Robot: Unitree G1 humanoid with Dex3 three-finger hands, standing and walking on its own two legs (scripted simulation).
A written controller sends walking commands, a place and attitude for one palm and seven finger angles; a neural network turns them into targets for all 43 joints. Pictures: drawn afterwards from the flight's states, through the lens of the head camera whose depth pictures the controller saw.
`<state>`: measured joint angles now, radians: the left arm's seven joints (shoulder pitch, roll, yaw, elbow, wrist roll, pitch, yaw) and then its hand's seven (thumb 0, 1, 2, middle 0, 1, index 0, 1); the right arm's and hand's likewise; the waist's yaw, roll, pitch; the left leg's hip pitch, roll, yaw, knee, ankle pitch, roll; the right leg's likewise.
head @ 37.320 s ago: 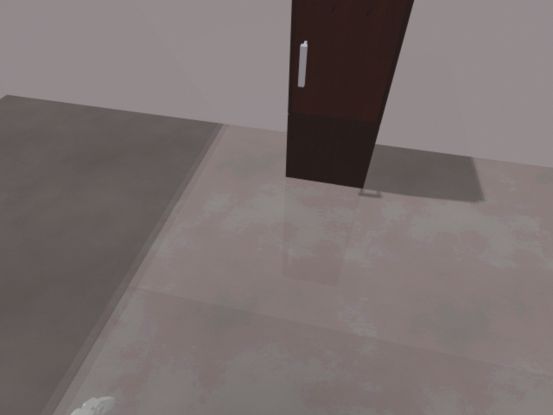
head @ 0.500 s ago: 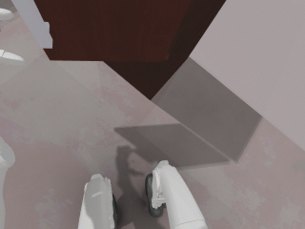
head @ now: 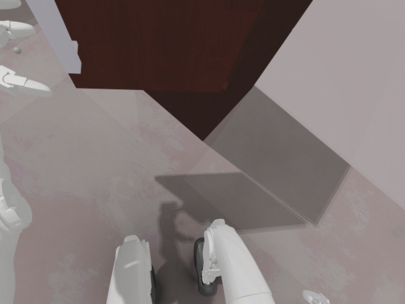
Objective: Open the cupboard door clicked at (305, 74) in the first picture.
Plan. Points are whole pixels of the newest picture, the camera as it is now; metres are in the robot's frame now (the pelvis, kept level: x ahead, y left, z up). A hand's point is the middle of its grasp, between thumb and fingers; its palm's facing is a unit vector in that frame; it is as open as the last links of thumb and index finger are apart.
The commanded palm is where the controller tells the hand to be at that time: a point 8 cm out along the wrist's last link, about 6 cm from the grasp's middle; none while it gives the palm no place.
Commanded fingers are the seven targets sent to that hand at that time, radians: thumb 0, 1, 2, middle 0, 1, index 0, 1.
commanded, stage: move the hooked fingers beside the handle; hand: left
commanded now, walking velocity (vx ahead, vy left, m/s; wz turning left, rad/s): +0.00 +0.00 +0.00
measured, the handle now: (59, 26) +0.59 +0.20 +0.04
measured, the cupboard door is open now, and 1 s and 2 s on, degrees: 45 45 45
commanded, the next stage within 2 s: slide the fingers in behind the handle in 0.02 s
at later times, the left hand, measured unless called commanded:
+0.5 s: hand (33, 52) +0.54 +0.23 +0.04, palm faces -0.02 -1.00 -0.04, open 14.0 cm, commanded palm +0.53 +0.25 +0.04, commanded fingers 0.00 -0.50 0.30 -0.30 -1.20 -0.30 -1.20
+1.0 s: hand (57, 51) +0.54 +0.20 +0.04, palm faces -0.03 -1.00 -0.02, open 13.9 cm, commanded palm +0.52 +0.23 +0.04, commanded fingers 0.00 -0.50 0.30 -0.30 -1.20 -0.30 -1.20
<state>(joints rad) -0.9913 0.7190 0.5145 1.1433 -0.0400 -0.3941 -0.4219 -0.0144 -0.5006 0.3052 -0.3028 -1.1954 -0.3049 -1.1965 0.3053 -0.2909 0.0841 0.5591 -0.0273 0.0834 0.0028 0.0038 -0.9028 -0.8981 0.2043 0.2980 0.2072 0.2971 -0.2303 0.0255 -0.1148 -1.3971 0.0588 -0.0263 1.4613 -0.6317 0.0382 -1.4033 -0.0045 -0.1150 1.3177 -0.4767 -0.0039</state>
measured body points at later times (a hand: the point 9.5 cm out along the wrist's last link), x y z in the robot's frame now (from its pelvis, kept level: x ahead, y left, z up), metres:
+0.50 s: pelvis -0.01 +0.00 +0.00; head +0.19 +0.04 +0.40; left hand +0.53 +0.29 +0.05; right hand +0.02 -0.27 -0.10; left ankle +0.01 +0.09 -0.58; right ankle +0.07 -0.13 -0.58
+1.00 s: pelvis +0.00 +0.00 +0.00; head +0.19 +0.04 +0.41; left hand +0.54 +0.25 +0.04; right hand +0.02 -0.27 -0.10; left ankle +0.01 +0.09 -0.58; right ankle +0.07 -0.13 -0.58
